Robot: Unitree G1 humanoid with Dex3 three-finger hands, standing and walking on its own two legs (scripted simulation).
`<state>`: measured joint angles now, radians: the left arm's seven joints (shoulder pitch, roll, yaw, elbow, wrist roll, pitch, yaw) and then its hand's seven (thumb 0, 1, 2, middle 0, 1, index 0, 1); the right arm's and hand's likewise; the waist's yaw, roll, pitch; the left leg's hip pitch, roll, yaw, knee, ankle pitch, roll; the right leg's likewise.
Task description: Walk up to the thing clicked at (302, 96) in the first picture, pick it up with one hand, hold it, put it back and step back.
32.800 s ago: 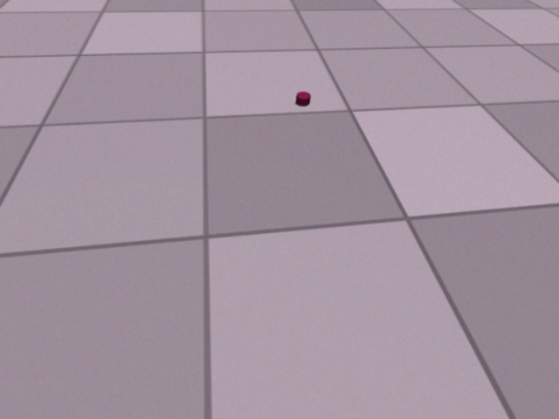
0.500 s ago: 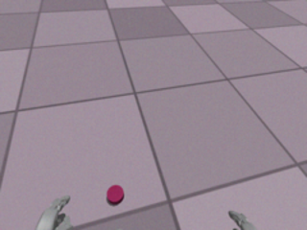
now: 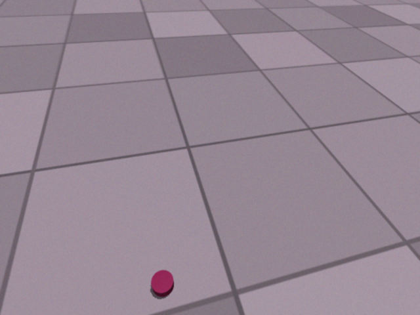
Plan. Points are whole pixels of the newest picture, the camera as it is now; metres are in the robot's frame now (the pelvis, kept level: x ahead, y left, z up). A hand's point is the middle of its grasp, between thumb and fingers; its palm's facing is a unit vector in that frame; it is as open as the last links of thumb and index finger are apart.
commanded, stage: stand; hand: left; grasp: from above
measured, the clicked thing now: (162, 283) +0.44 +0.18 -0.75
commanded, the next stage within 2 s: step back in 1.86 s
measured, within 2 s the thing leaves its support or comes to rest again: neither
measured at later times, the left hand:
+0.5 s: hand out of the picture +0.03 +0.22 -0.16, palm faces +0.03 -0.94 -0.34, open 7.4 cm
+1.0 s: hand out of the picture +0.08 +0.21 -0.15, palm faces +0.02 -0.94 -0.33, open 7.4 cm
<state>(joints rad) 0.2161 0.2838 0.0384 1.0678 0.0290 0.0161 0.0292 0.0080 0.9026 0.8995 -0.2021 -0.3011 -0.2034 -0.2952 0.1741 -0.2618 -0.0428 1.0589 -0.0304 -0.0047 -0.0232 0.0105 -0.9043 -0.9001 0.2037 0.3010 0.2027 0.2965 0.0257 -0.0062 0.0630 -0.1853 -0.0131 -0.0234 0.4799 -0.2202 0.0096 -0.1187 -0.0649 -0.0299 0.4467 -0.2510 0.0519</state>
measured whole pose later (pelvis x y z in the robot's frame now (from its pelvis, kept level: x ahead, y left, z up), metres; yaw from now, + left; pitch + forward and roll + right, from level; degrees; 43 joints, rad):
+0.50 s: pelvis -0.01 -0.02 +0.01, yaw +0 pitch -4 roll +0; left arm 0.18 0.30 0.03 1.14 0.02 0.00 0.02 0.01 0.90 0.90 -0.20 -0.30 -0.20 -0.30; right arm 0.16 -0.31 -0.04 1.13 -0.02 0.00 -0.01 0.01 -0.91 -0.90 0.20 0.30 0.20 0.30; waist 0.01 0.02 0.06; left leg -0.15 0.01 -0.04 0.39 -0.16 -0.02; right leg -0.09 -0.04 -0.04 0.38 -0.21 0.02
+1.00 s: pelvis +0.01 -0.03 +0.01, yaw +0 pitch -3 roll +0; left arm 0.11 0.31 0.03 1.14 0.01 -0.01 0.01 0.01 0.90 0.90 -0.20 -0.30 -0.20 -0.30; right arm 0.12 -0.31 -0.02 1.13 -0.02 0.00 -0.01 0.01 -0.91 -0.90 0.20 0.30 0.20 0.30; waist 0.00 0.01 0.06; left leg -0.13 0.03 -0.04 0.35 -0.16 -0.04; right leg -0.08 -0.02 -0.04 0.34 -0.21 0.01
